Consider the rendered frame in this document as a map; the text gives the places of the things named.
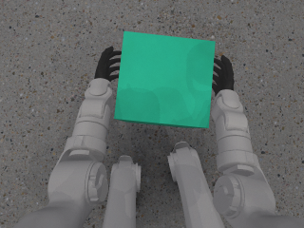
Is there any robot thigh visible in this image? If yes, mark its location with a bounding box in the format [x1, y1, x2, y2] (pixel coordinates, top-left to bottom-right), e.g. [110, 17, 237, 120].
[167, 146, 225, 228]
[102, 161, 141, 228]

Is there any left robot thigh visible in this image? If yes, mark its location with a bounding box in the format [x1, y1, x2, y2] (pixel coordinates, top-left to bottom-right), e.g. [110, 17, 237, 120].
[102, 161, 141, 228]

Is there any left robot forearm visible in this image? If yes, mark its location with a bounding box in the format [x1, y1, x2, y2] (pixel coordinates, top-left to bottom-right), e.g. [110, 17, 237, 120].
[47, 78, 114, 199]

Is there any right robot upper arm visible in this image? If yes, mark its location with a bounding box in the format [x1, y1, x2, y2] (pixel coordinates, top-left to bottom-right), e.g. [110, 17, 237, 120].
[212, 173, 304, 228]

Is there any left robot hand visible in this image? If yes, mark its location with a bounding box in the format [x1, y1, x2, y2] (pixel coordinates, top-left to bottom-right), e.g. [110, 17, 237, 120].
[94, 46, 122, 82]

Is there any right robot thigh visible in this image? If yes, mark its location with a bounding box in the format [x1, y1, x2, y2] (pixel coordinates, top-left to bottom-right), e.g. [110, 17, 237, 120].
[167, 146, 225, 228]

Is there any right robot forearm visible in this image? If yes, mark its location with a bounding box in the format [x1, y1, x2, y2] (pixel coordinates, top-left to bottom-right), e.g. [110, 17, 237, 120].
[211, 89, 270, 186]

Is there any right robot hand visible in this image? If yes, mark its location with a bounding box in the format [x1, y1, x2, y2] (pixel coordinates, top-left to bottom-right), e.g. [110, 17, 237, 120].
[212, 55, 235, 97]

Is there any left robot upper arm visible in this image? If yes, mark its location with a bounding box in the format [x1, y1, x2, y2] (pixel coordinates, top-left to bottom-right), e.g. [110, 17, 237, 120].
[12, 160, 108, 228]

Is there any carton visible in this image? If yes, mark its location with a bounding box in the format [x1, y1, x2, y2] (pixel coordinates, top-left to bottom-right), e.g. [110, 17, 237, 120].
[114, 31, 216, 128]

